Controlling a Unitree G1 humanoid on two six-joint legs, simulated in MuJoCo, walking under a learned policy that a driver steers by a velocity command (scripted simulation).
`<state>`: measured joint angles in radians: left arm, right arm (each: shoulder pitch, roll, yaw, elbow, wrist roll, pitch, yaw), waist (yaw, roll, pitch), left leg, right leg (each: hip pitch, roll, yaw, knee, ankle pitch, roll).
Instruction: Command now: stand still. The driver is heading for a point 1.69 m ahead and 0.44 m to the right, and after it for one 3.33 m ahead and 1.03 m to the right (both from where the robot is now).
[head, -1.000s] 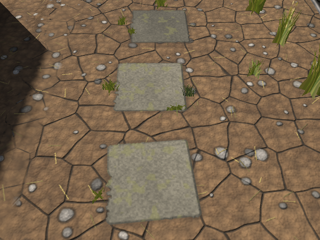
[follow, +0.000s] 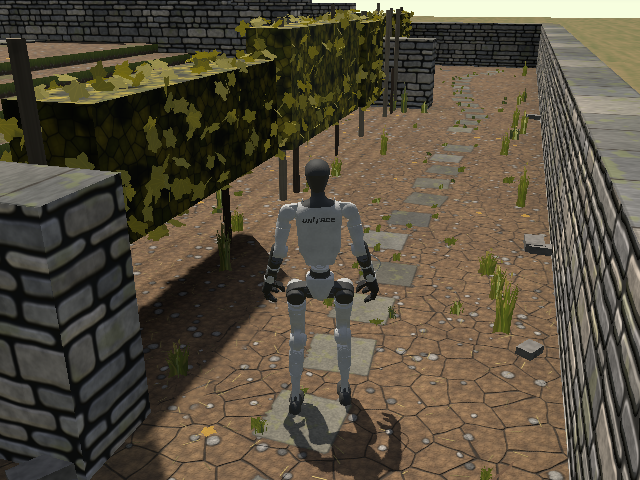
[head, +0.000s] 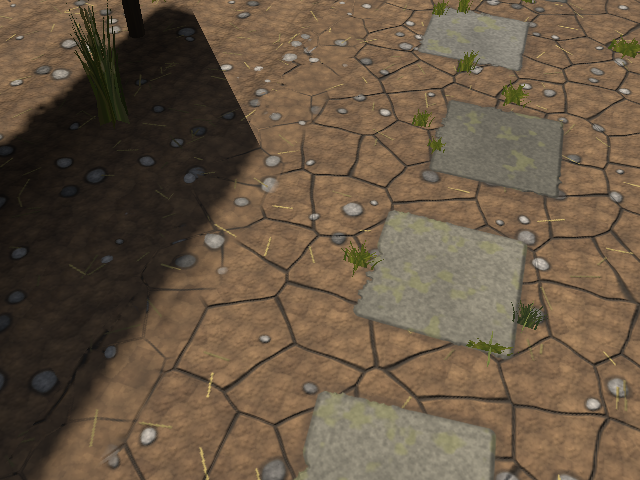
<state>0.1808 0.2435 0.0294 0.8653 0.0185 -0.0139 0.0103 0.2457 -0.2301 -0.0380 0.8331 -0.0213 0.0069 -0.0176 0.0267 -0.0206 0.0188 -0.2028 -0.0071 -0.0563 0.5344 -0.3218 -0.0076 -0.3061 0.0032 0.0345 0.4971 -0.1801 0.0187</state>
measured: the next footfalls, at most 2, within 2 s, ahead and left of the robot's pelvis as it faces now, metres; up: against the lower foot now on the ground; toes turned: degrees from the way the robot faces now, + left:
left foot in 0.70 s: +0.18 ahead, +0.09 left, +0.00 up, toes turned -24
right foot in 1.08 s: +0.22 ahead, -0.22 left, +0.00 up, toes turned -29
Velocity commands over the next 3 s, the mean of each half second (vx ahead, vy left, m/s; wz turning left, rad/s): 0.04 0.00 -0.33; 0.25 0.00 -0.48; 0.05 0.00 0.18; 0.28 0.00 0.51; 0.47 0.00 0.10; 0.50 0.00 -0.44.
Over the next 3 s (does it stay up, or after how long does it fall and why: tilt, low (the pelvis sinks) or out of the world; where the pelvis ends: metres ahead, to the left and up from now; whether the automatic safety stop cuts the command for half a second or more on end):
stays up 0.88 -0.15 -0.01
